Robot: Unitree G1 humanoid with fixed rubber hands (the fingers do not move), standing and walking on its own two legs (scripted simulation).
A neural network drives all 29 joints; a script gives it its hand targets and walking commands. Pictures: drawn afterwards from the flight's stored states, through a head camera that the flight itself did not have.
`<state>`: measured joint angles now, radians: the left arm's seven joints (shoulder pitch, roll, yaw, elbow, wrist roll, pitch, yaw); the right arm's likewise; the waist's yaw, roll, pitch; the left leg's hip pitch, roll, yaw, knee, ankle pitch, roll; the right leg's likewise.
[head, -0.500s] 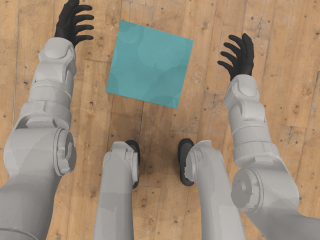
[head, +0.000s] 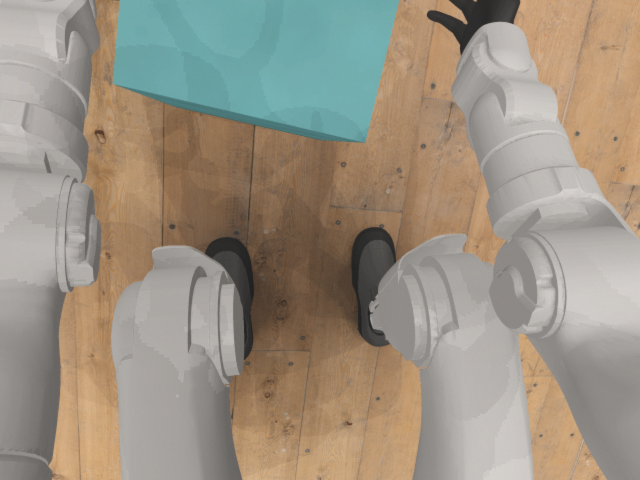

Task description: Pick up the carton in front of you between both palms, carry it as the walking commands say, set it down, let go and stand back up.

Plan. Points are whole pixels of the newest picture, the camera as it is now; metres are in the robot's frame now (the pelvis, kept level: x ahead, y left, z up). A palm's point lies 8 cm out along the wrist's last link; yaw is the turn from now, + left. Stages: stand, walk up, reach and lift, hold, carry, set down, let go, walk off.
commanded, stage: reach and lift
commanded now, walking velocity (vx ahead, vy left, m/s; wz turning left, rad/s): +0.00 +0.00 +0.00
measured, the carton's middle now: (265, 26) +0.53 +0.07 -0.26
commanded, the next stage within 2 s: none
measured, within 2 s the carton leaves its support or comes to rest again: leaves its support in 0.78 s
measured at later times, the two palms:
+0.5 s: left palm out of the picture +0.55 +0.22 -0.18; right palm (446, 14) +0.53 -0.09 -0.17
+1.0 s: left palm out of the picture +0.53 +0.21 -0.12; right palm (473, 3) +0.53 -0.08 -0.11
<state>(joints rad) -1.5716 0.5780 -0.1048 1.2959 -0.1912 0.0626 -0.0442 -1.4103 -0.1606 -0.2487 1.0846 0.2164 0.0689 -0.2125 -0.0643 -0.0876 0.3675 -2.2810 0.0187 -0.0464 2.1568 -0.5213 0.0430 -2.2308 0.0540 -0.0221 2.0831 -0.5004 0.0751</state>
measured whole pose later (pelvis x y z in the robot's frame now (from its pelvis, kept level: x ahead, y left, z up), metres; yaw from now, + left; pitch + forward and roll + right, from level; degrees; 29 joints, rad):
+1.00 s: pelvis +0.01 -0.01 +0.00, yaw +4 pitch +39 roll -5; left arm -1.32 0.30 0.03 0.93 0.01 0.29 0.02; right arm -1.11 0.03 -0.49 0.68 0.06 0.20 -0.21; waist -0.02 -0.10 0.13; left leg -2.30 -0.03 -0.04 2.16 -0.54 0.02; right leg -2.24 0.12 0.05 2.12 -0.57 0.13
